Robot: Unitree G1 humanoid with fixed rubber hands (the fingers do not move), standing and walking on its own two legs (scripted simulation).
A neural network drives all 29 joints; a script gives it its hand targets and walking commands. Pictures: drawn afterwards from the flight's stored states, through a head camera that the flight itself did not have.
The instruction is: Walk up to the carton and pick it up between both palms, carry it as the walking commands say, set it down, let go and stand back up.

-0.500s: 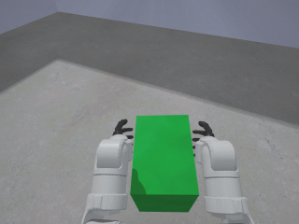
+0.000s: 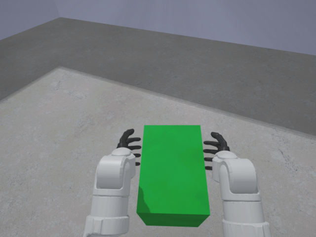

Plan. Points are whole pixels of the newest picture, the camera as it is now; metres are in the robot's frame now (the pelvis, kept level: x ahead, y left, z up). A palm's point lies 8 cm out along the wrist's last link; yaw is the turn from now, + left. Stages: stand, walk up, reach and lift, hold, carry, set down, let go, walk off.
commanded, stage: carry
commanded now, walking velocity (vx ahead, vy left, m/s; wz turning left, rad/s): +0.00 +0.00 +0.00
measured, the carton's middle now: (171, 177) +0.31 +0.00 -0.02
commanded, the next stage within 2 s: hold in 1.16 s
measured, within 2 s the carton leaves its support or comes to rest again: neither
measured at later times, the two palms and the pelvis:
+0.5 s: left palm (123, 156) +0.31 +0.12 +0.09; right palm (221, 159) +0.30 -0.12 +0.08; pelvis +0.00 +0.00 +0.00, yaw +0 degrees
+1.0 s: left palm (122, 156) +0.31 +0.12 +0.09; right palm (220, 159) +0.30 -0.12 +0.09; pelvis +0.00 +0.00 +0.00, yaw +0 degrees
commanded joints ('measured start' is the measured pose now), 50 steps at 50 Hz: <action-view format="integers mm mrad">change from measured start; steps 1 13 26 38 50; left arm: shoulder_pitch -446 -491 -427 -416 -419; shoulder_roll -1075 -1078 -1054 -1041 -1037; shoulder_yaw -562 -503 -536 -541 -533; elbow -29 52 -3 -12 0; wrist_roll -417 -384 -387 -386 -382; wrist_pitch -14 -57 -72 -71 -77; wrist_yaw -298 -296 -291 -289 -287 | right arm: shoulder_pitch -542 -589 -526 -514 -515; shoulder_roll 1052 1064 1024 1010 1005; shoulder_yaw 560 501 535 542 533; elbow -91 3 -73 -80 -67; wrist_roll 430 402 394 397 391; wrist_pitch -55 -95 -115 -112 -119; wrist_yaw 321 323 315 318 317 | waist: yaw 0 1 0 0 0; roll -9 -12 -12 -9 -9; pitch -302 -301 -323 -308 -301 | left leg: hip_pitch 127 132 139 129 130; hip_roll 116 107 110 111 109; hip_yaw -133 -134 -133 -134 -133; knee -65 -54 -54 -62 -64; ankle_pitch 79 69 97 90 86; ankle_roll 28 27 34 33 35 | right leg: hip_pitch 102 87 115 118 114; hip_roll -151 -153 -151 -148 -146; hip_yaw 152 157 149 149 148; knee -87 -99 -82 -83 -84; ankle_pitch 158 124 199 187 176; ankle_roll -3 -10 -7 -2 0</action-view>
